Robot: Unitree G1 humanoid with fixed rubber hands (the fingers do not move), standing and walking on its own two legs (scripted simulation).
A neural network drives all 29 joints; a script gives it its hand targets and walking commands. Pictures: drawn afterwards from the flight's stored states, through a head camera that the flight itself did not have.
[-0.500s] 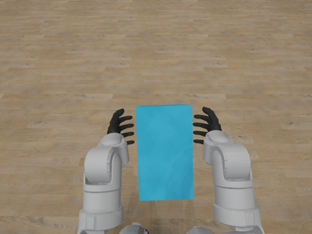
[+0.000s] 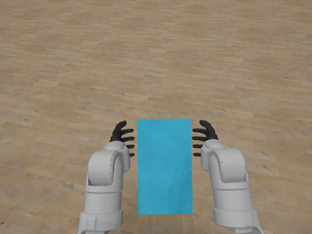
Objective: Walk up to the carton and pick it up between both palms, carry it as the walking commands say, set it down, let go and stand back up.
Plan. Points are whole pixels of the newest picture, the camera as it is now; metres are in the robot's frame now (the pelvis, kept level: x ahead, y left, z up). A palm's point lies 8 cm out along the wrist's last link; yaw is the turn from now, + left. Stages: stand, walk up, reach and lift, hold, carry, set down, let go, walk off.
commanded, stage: carry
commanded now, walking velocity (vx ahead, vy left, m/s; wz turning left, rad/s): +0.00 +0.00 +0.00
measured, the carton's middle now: (163, 159) +0.35 +0.01 -0.04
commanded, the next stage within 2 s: none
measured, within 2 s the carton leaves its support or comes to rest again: neither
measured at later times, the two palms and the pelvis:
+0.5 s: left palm (107, 211) +0.15 +0.12 +0.10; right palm (225, 213) +0.16 -0.10 +0.10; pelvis -0.15 +0.00 -0.01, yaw +3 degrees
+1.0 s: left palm out of the picture +0.03 +0.10 +0.11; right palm out of the picture +0.01 -0.12 +0.10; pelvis -0.29 +0.02 +0.01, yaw -4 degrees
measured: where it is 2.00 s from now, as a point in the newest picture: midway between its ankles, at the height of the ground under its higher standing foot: outside the picture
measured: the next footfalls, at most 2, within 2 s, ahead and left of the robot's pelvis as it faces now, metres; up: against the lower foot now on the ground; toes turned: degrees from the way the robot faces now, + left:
right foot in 0.10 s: +0.04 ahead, -0.13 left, +0.00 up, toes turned -8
left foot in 0.68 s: -0.17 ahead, +0.08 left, +0.00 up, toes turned +7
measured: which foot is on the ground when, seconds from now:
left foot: down 0.00-0.52, up 0.54-0.66, down 0.68-1.00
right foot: up 0.00-0.08, down 0.10-0.70, up 0.72-0.96, down 0.98-1.00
